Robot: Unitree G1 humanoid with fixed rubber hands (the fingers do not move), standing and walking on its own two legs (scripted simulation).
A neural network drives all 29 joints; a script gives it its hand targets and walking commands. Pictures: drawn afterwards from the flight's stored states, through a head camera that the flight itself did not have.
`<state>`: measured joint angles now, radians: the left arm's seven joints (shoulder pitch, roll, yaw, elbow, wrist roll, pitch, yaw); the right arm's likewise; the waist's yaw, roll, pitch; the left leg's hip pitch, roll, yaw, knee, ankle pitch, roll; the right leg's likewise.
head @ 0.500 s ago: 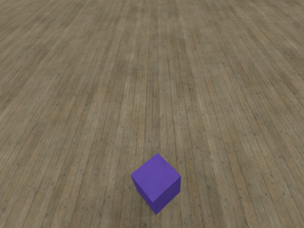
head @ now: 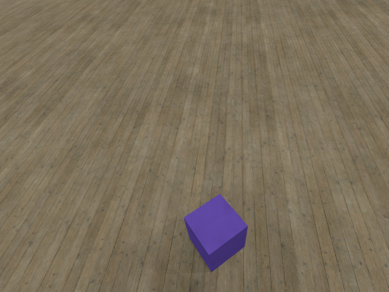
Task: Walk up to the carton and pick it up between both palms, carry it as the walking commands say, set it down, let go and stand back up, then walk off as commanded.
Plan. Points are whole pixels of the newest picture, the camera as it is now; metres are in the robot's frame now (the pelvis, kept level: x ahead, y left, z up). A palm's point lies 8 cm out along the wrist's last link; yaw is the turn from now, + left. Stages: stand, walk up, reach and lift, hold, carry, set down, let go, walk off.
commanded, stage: walk up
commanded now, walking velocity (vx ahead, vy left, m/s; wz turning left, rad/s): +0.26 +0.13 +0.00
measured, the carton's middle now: (215, 232) +0.51 +0.01 -0.67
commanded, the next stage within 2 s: none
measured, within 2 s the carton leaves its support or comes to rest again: neither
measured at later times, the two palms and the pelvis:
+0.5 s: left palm out of the picture +0.08 +0.35 -0.16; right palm out of the picture -0.01 -0.12 -0.13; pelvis +0.07 +0.11 +0.00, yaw +0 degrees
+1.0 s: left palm (101, 275) +0.19 +0.28 -0.16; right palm out of the picture +0.13 -0.17 -0.17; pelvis +0.14 +0.05 -0.02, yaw +1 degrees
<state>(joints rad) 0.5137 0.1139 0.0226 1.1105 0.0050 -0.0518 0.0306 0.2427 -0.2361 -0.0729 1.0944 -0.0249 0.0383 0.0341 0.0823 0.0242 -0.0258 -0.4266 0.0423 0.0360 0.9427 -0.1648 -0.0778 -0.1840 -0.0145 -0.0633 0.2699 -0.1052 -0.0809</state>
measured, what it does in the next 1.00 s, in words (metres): walks ahead: left foot, then right foot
